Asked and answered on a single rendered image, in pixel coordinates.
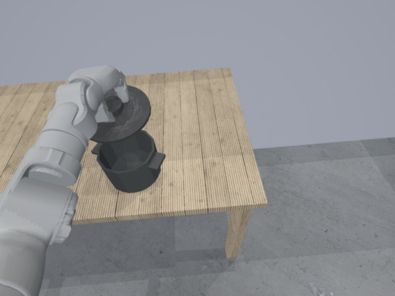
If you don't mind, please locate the table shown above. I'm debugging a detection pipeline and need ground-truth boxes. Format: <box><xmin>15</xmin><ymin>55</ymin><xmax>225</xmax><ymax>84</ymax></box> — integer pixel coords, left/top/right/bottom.
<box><xmin>0</xmin><ymin>68</ymin><xmax>268</xmax><ymax>258</ymax></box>

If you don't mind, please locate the pot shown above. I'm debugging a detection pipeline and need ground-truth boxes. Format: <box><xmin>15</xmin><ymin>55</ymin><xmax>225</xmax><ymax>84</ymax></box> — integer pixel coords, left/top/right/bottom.
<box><xmin>91</xmin><ymin>130</ymin><xmax>166</xmax><ymax>193</ymax></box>

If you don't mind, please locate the knob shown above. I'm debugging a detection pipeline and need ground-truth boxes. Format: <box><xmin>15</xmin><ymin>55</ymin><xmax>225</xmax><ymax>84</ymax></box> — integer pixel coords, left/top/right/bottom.
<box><xmin>104</xmin><ymin>96</ymin><xmax>123</xmax><ymax>117</ymax></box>

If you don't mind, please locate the left robot hand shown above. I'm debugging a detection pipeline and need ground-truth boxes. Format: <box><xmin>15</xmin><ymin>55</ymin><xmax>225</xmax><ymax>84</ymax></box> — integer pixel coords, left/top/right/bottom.
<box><xmin>68</xmin><ymin>65</ymin><xmax>129</xmax><ymax>123</ymax></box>

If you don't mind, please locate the lid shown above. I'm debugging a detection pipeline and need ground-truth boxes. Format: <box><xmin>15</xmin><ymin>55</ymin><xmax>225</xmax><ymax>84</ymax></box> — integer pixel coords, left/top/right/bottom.
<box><xmin>90</xmin><ymin>85</ymin><xmax>151</xmax><ymax>144</ymax></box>

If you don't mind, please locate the robot left upper arm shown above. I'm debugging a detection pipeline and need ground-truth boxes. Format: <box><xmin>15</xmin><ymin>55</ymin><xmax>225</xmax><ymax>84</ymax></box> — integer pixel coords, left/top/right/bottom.
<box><xmin>0</xmin><ymin>176</ymin><xmax>78</xmax><ymax>296</ymax></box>

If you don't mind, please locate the left robot forearm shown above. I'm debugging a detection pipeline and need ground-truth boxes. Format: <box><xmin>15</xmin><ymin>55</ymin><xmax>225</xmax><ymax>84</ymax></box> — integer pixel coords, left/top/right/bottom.
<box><xmin>0</xmin><ymin>76</ymin><xmax>104</xmax><ymax>217</ymax></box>

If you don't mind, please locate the right robot hand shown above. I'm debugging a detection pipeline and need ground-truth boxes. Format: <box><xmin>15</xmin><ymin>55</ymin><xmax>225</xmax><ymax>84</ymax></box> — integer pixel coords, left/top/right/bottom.
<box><xmin>308</xmin><ymin>281</ymin><xmax>333</xmax><ymax>296</ymax></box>

